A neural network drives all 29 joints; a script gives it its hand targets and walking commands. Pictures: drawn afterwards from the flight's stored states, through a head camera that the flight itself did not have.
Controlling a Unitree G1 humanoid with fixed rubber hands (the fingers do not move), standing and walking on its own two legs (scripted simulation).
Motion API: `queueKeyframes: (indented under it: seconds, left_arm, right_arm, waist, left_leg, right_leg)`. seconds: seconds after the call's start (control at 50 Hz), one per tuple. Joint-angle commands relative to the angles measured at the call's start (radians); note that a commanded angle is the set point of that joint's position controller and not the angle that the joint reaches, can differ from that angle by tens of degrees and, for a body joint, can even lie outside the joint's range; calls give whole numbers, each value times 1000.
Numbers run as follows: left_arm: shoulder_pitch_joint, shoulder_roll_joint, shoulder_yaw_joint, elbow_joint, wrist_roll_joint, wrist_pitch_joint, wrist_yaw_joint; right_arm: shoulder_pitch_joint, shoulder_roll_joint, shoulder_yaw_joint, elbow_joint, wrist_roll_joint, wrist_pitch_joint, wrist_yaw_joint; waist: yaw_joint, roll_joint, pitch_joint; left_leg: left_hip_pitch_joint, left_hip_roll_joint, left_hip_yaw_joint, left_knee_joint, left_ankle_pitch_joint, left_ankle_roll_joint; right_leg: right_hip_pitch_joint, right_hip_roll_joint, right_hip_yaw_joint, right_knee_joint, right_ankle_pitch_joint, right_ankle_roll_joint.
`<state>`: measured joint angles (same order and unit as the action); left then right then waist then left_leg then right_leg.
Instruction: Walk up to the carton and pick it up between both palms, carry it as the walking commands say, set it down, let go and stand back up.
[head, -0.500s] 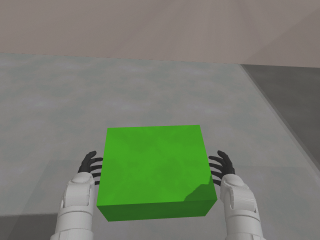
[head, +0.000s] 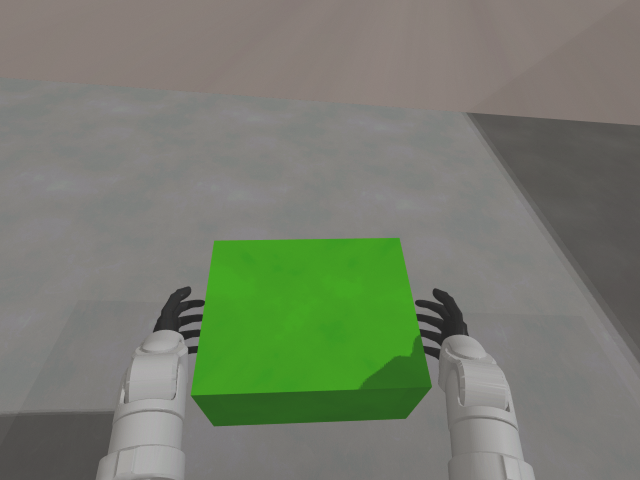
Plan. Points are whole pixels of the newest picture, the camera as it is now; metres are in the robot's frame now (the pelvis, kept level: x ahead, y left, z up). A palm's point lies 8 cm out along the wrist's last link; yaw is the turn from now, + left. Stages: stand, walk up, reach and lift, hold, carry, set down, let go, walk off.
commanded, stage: reach and lift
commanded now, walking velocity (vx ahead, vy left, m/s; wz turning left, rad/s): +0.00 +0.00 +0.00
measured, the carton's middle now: (309, 329) +0.35 +0.01 -0.04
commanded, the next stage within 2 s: hold in 0.32 s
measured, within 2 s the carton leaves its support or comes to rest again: neither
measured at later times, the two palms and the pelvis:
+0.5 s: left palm (182, 347) +0.27 +0.17 +0.03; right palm (472, 359) +0.26 -0.19 +0.05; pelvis -0.03 +0.02 +0.00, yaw -2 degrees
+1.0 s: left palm (176, 342) +0.28 +0.18 +0.03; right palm (459, 349) +0.28 -0.18 +0.04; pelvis +0.01 +0.00 +0.00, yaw +0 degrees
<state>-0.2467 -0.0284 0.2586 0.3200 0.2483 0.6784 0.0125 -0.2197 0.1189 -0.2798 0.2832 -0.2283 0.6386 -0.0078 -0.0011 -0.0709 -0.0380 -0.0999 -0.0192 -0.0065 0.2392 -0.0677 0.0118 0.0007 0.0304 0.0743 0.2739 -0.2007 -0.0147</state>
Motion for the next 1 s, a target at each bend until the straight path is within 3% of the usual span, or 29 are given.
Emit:
queueKeyframes:
  seconds: [0.0, 0.02, 0.04, 0.06, 0.08, 0.12, 0.14, 0.18, 0.28, 0.34, 0.36, 0.42, 0.44, 0.46, 0.5, 0.52, 0.54, 0.56, 0.58, 0.6, 0.62, 0.64, 0.72, 0.74, 0.76, 0.86, 0.94, 0.96, 0.98]
  left_arm:
    - [-649, -930, -598, -190, -298, -73, -373]
    - [-624, -947, -590, -101, -283, -47, -369]
    - [-604, -955, -579, -125, -286, -54, -357]
    - [-619, -986, -536, -68, -270, -43, -356]
    - [-677, -969, -564, -117, -280, -49, -350]
    - [-623, -965, -605, -189, -305, -52, -338]
    - [-578, -995, -576, -92, -319, -44, -340]
    - [-600, -961, -536, -77, -268, -38, -320]
    - [-634, -955, -510, -23, -256, -53, -318]
    - [-656, -985, -499, 22, -254, -58, -330]
    - [-709, -955, -471, 2, -257, -70, -335]
    - [-748, -975, -496, -11, -271, -78, -353]
    - [-794, -962, -542, -69, -305, -94, -365]
    - [-804, -974, -498, -47, -278, -94, -364]
    - [-728, -990, -503, 31, -264, -79, -370]
    - [-749, -978, -487, 64, -247, -76, -374]
    - [-753, -944, -455, 59, -244, -85, -373]
    - [-732, -970, -435, 144, -229, -75, -382]
    - [-785, -1011, -491, 68, -272, -83, -386]
    - [-797, -988, -470, 71, -252, -80, -385]
    - [-755, -973, -484, 10, -279, -98, -387]
    - [-723, -997, -509, 38, -281, -88, -389]
    - [-673, -967, -458, 71, -256, -85, -400]
    - [-629, -961, -472, 43, -278, -80, -402]
    - [-603, -923, -443, 68, -253, -71, -394]
    - [-605, -932, -532, -89, -289, -64, -392]
    - [-546, -930, -613, -198, -324, -56, -378]
    - [-474, -923, -591, -169, -319, -53, -371]
    - [-490, -893, -605, -205, -316, -57, -373]
  right_arm:
    - [-580, 793, 536, -32, 248, -55, 372]
    - [-577, 788, 533, -17, 233, -58, 378]
    - [-574, 794, 528, 0, 254, -56, 384]
    - [-658, 724, 506, -30, 234, -64, 396]
    - [-642, 746, 491, -11, 237, -70, 398]
    - [-606, 787, 541, -72, 271, -66, 411]
    - [-616, 741, 545, -60, 257, -56, 410]
    - [-597, 721, 476, 78, 248, -56, 424]
    - [-663, 741, 462, 104, 258, -74, 454]
    - [-743, 759, 463, 92, 274, -93, 467]
    - [-762, 805, 471, 145, 277, -84, 476]
    - [-771, 846, 477, 125, 278, -92, 469]
    - [-718, 867, 459, 145, 269, -90, 464]
    - [-824, 840, 477, 95, 290, -102, 470]
    - [-829, 822, 458, 116, 270, -109, 466]
    - [-836, 812, 437, 102, 271, -107, 461]
    - [-795, 836, 428, 167, 251, -95, 460]
    - [-752, 774, 388, 205, 228, -100, 454]
    - [-800, 829, 403, 173, 225, -99, 452]
    - [-788, 811, 396, 168, 225, -100, 454]
    - [-786, 874, 461, 117, 259, -94, 455]
    - [-767, 886, 474, 84, 266, -88, 453]
    - [-737, 867, 463, 89, 248, -75, 431]
    - [-670, 872, 469, 95, 240, -60, 426]
    - [-623, 887, 486, 101, 244, -47, 416]
    - [-535, 850, 517, -13, 262, -39, 392]
    - [-509, 871, 616, -125, 308, -37, 377]
    - [-485, 876, 647, -119, 318, -30, 368]
    - [-461, 853, 615, -124, 290, -29, 356]
  waist:
    - [-60, 174, -369]
    - [-90, 118, -324]
    - [-39, 158, -372]
    - [-56, 147, -317]
    - [-85, 172, -305]
    - [-62, 106, -403]
    - [-78, 24, -358]
    - [-40, 98, -318]
    - [-20, 26, -251]
    - [-4, 69, -269]
    - [11, -17, -283]
    - [31, 29, -325]
    - [-29, 5, -313]
    - [28, 109, -398]
    - [-24, 69, -365]
    - [-13, 150, -327]
    - [19, 65, -346]
    - [-13, 115, -299]
    - [-56, 37, -336]
    - [-23, 101, -309]
    - [-7, -30, -389]
    - [-15, 49, -390]
    - [2, 49, -384]
    - [-31, -56, -344]
    - [-5, -18, -261]
    - [-36, 101, -351]
    - [-19, 116, -387]
    - [11, 59, -325]
    - [-27, 36, -347]
  left_leg:
    - [353, -35, -47, 44, 160, -33]
    - [376, -23, -62, 49, 104, -29]
    - [375, -26, -52, 49, 165, -36]
    - [351, -32, -64, 42, 158, -37]
    - [342, -15, -79, 46, 127, -36]
    - [374, -21, -83, 61, 285, -30]
    - [392, -13, -89, 58, 209, -32]
    - [356, -21, -84, 27, 140, -32]
    - [308, -17, -64, 19, -49, -9]
    - [320, -16, -61, 27, -114, -7]
    - [347, -23, -54, 33, -132, 9]
    - [327, -22, -48, 48, -104, 13]
    - [337, -24, -44, 63, -77, 9]
    - [313, -24, -30, 50, -69, 0]
    - [373, -18, -44, 55, -43, -6]
    - [312, -22, -31, 52, -77, -15]
    - [268, -16, -41, 48, -107, -1]
    - [284, -15, -29, 42, -129, -10]
    - [329, 1, -54, 43, -144, -11]
    - [287, 7, -53, 37, -175, -18]
    - [328, -27, -48, 73, -16, 12]
    - [332, -22, -36, 63, 24, 3]
    - [330, -26, -47, 62, 73, 11]
    - [359, -19, -59, 64, 83, 13]
    - [333, -42, -54, 59, 98, 16]
    - [377, -53, -46, 48, 268, -15]
    - [369, -49, -64, 60, 380, -17]
    - [328, -54, -77, 59, 369, -13]
    - [356, -52, -81, 52, 394, -6]
  right_leg:
    - [-226, 46, 6, -50, 136, -19]
    - [-258, 60, 1, -68, 119, -18]
    - [-217, 63, -14, -52, 144, -20]
    - [-256, 70, -11, -56, 104, -20]
    - [-273, 65, -13, -41, 89, -30]
    - [-207, 68, -2, -36, 210, -21]
    - [-264, 82, -10, -55, 144, -23]
    - [-271, 69, 2, -48, 107, -32]
    - [-342, 53, 1, -50, -25, -36]
    - [-359, 40, 6, -52, -64, -39]
    - [-380, 33, 11, -65, -105, -29]
    - [-355, 35, 11, -53, -88, -27]
    - [-366, 36, 16, -39, -52, -18]
    - [-329, 21, 27, -33, -28, -24]
    - [-372, 27, 8, -54, -42, -19]
    - [-359, 21, 29, -51, -38, -27]
    - [-305, 30, 11, -47, -68, -17]
    - [-359, 13, 28, -72, -95, -30]
    - [-354, 33, 1, -69, -111, -29]
    - [-352, 21, 18, -62, -112, -36]
    - [-315, 27, 3, -41, -10, -12]
    - [-310, 34, -1, -40, 41, -14]
    - [-284, 26, 18, -52, 88, -7]
    - [-299, 42, -3, -63, 76, -1]
    - [-290, 16, 18, -67, 154, 3]
    - [-185, 22, 27, -48, 373, 13]
    - [-130, 23, 29, -42, 440, 24]
    - [-121, 14, 30, -35, 457, 38]
    - [-141, 16, 37, -37, 509, 46]
